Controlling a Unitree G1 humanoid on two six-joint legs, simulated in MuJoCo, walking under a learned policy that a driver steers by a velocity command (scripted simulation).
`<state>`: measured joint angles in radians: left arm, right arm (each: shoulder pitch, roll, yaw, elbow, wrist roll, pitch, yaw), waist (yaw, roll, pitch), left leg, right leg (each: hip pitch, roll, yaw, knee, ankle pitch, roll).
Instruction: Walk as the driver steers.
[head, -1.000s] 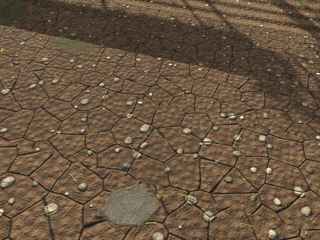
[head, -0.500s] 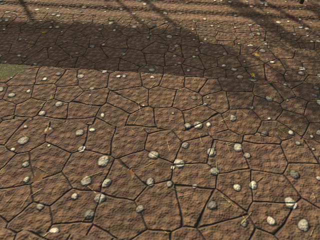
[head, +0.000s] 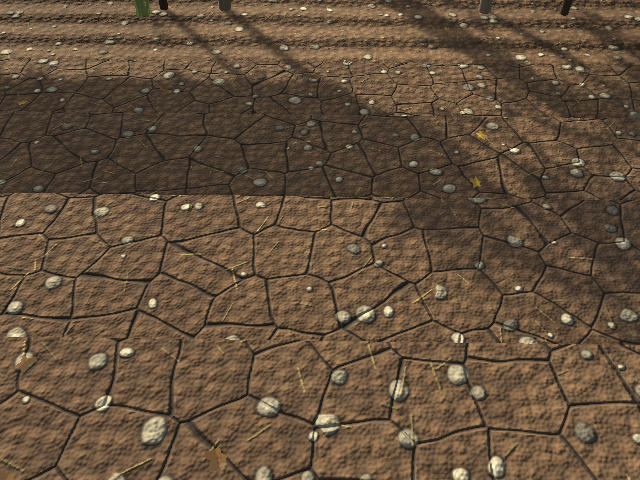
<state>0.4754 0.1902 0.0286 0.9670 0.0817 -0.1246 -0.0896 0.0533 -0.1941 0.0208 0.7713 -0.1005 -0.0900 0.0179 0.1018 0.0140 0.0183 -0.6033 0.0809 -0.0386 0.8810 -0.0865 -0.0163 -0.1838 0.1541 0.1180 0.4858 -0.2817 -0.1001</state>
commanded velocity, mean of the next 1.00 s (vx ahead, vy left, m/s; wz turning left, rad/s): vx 0.35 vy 0.00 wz -0.25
